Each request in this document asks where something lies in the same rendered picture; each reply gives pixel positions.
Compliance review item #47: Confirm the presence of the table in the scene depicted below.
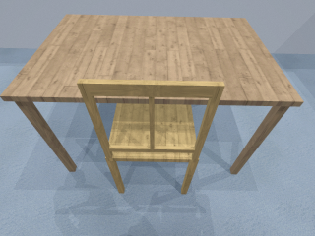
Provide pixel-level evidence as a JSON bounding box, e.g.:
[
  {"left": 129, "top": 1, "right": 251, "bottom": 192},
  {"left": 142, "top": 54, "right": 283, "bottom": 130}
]
[{"left": 0, "top": 14, "right": 304, "bottom": 175}]

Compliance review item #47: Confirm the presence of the chair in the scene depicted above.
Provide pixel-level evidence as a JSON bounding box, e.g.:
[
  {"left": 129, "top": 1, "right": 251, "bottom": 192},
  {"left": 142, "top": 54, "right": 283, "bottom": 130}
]
[{"left": 77, "top": 79, "right": 225, "bottom": 195}]

